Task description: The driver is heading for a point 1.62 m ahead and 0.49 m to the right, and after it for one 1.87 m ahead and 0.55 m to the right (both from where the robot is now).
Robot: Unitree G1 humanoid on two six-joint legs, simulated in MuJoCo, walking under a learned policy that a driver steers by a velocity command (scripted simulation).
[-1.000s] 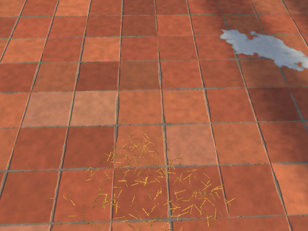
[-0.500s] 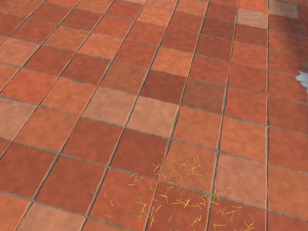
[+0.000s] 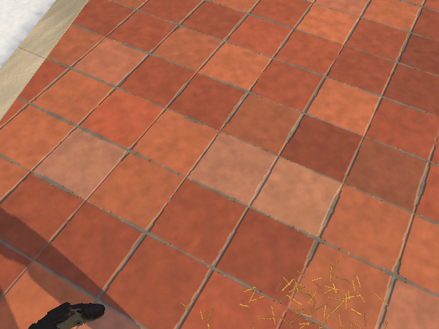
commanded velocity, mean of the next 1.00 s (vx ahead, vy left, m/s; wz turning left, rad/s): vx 0.29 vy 0.00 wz -0.43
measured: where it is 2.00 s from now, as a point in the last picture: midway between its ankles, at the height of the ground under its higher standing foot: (319, 211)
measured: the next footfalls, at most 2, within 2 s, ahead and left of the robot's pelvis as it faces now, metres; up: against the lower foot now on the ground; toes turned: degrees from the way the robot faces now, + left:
left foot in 0.20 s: +0.11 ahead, +0.13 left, +0.00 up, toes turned -8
right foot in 0.62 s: +0.18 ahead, -0.17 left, +0.00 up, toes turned -22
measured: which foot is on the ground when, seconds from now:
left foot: up 0.00-0.18, down 0.20-0.64, up 0.66-1.00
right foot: down 0.00-0.22, up 0.24-0.60, down 0.62-1.00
